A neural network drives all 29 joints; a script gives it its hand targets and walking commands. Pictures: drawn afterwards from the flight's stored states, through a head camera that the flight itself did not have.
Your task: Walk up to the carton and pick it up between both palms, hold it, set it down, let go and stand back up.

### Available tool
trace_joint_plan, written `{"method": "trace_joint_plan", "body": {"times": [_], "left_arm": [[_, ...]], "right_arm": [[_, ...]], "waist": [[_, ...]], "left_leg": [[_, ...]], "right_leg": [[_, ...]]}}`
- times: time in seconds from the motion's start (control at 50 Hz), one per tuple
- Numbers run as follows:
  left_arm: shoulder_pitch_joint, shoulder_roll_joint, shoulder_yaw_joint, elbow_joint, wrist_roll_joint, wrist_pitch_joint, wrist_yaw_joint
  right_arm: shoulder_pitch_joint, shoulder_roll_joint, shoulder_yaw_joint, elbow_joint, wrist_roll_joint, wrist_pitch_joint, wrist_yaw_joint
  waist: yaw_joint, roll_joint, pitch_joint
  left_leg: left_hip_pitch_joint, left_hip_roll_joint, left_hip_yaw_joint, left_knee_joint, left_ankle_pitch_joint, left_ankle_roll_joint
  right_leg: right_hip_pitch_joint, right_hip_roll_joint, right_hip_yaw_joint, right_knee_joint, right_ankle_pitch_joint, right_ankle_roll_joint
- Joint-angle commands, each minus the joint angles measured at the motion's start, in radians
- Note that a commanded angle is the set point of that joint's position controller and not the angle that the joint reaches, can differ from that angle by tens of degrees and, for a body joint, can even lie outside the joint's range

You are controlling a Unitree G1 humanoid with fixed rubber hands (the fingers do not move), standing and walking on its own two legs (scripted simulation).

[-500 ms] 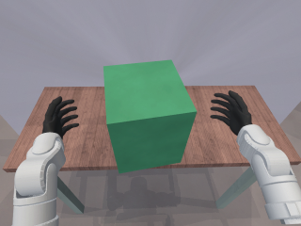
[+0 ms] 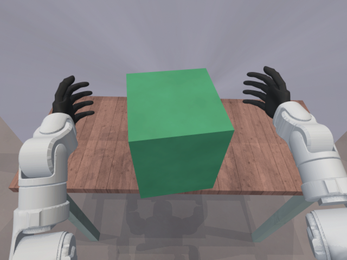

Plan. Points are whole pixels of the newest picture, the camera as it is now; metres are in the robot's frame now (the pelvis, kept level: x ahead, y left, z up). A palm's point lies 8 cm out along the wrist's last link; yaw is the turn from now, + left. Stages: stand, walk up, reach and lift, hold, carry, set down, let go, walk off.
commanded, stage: reach and lift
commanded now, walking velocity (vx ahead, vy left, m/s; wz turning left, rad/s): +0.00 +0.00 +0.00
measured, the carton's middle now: (172, 135) +0.41 +0.03 +0.05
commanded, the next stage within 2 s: none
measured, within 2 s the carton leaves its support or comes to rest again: neither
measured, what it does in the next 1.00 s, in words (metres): stands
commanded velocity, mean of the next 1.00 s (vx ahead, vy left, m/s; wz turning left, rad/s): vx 0.00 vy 0.00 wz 0.00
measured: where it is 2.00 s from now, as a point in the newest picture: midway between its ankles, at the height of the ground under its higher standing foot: outside the picture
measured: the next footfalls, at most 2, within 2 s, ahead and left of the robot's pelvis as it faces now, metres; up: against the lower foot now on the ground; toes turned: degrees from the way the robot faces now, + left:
none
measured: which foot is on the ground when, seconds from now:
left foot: down 0.00-1.00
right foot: down 0.00-1.00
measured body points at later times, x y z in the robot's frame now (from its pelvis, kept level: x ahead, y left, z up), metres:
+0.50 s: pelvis +0.00 +0.00 +0.00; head +0.02 +0.00 +0.45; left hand +0.40 +0.25 +0.21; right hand +0.47 -0.17 +0.22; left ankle -0.02 +0.14 -0.75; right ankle +0.03 -0.09 -0.75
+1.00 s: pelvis +0.00 +0.00 +0.00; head +0.05 +0.00 +0.45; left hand +0.39 +0.25 +0.11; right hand +0.47 -0.14 +0.12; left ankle -0.02 +0.14 -0.75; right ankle +0.03 -0.09 -0.75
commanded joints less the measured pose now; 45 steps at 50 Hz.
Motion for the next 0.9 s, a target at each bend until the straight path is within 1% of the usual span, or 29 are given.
{"method": "trace_joint_plan", "body": {"times": [0.0, 0.14, 0.24, 0.32, 0.4, 0.48, 0.58, 0.62, 0.7, 0.8, 0.88], "left_arm": [[-0.496, 0.184, 0.030, -0.134, 0.002, -0.059, -0.004], [-0.613, 0.222, 0.024, -0.041, -0.010, -0.075, -0.010], [-0.702, 0.249, 0.015, 0.015, -0.022, -0.091, -0.008], [-0.769, 0.265, 0.005, 0.069, -0.032, -0.102, -0.005], [-0.820, 0.268, -0.011, 0.146, -0.036, -0.119, -0.003], [-0.820, 0.252, -0.024, 0.226, -0.027, -0.145, -0.010], [-0.727, 0.204, -0.028, 0.315, 0.012, -0.209, -0.038], [-0.697, 0.190, -0.027, 0.325, 0.026, -0.244, -0.049], [-0.687, 0.176, -0.029, 0.291, 0.036, -0.320, -0.053], [-0.731, 0.167, -0.050, 0.206, 0.010, -0.395, -0.031], [-0.755, 0.149, -0.068, 0.200, -0.006, -0.444, -0.010]], "right_arm": [[-0.531, -0.232, -0.091, -0.132, 0.011, -0.057, 0.006], [-0.653, -0.246, -0.070, -0.054, 0.027, -0.058, 0.012], [-0.738, -0.255, -0.060, -0.001, 0.037, -0.059, 0.018], [-0.801, -0.261, -0.054, 0.051, 0.041, -0.059, 0.023], [-0.846, -0.258, -0.043, 0.129, 0.041, -0.061, 0.031], [-0.846, -0.240, -0.029, 0.210, 0.036, -0.070, 0.036], [-0.758, -0.183, -0.012, 0.292, 0.014, -0.104, 0.038], [-0.730, -0.160, -0.017, 0.289, -0.005, -0.126, 0.036], [-0.717, -0.128, -0.051, 0.223, -0.053, -0.180, 0.028], [-0.743, -0.116, -0.115, 0.102, -0.114, -0.241, 0.014], [-0.750, -0.106, -0.149, 0.076, -0.156, -0.274, 0.007]], "waist": [[-0.003, -0.002, -0.497], [0.004, -0.010, -0.537], [0.009, -0.005, -0.577], [0.013, 0.000, -0.604], [0.018, 0.005, -0.610], [0.020, 0.003, -0.596], [0.025, -0.004, -0.532], [0.027, -0.008, -0.514], [0.031, -0.014, -0.517], [0.025, -0.006, -0.622], [0.020, 0.003, -0.730]], "left_leg": [[0.000, -0.039, 0.013, -0.017, 0.336, -0.008], [-0.008, -0.039, 0.009, -0.006, 0.370, -0.011], [-0.012, -0.037, 0.006, 0.004, 0.393, -0.014], [-0.020, -0.036, 0.005, 0.009, 0.395, -0.016], [-0.032, -0.033, 0.003, 0.008, 0.385, -0.017], [-0.039, -0.034, 0.001, 0.006, 0.383, -0.019], [-0.045, -0.039, -0.002, -0.006, 0.380, -0.019], [-0.051, -0.043, -0.001, -0.012, 0.372, -0.018], [-0.066, -0.047, 0.004, -0.016, 0.362, -0.018], [-0.064, -0.048, 0.011, 0.007, 0.377, -0.026], [-0.055, -0.046, 0.012, 0.034, 0.400, -0.034]], "right_leg": [[0.354, -0.006, 0.054, 0.033, 0.341, 0.048], [0.371, -0.005, 0.047, 0.040, 0.408, 0.058], [0.374, -0.005, 0.043, 0.046, 0.442, 0.060], [0.374, -0.005, 0.042, 0.049, 0.450, 0.061], [0.368, -0.006, 0.041, 0.049, 0.435, 0.058], [0.373, -0.006, 0.040, 0.045, 0.429, 0.058], [0.395, -0.007, 0.038, 0.034, 0.412, 0.059], [0.407, -0.009, 0.036, 0.032, 0.409, 0.063], [0.414, -0.009, 0.027, 0.038, 0.406, 0.070], [0.396, -0.004, 0.014, 0.061, 0.423, 0.072], [0.365, 0.000, 0.009, 0.074, 0.433, 0.067]]}}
